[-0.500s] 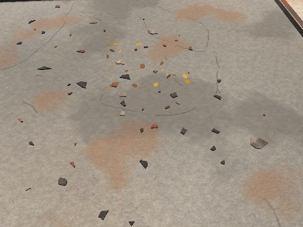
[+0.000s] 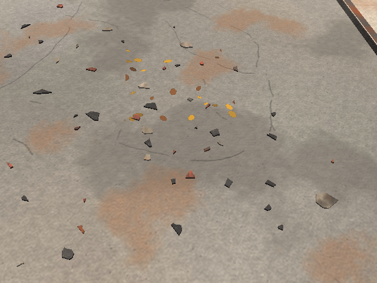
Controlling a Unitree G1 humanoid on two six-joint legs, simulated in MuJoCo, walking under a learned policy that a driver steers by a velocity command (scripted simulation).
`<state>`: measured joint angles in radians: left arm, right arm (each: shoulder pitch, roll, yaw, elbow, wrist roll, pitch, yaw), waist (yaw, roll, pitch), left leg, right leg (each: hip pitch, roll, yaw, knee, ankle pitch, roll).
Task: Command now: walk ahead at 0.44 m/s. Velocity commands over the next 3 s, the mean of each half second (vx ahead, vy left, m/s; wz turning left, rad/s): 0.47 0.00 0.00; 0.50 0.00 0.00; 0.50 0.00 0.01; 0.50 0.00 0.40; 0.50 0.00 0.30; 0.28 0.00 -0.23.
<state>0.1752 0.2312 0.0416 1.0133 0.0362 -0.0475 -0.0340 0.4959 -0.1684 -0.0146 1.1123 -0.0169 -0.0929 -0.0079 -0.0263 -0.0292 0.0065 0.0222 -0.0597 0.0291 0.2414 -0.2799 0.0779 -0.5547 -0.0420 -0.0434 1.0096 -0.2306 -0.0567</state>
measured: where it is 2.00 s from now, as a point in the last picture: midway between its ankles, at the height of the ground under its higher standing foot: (190, 157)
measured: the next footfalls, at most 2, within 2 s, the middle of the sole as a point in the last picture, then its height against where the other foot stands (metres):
right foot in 0.22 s outside the picture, level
left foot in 0.76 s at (163, 255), level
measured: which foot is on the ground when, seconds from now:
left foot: down 0.00-0.22, up 0.24-0.74, down 0.76-1.00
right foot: up 0.00-0.20, down 0.22-0.78, up 0.80-1.00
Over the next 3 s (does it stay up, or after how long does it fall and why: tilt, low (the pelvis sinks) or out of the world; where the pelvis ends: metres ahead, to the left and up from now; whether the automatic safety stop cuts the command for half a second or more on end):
stays up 1.55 0.15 -0.01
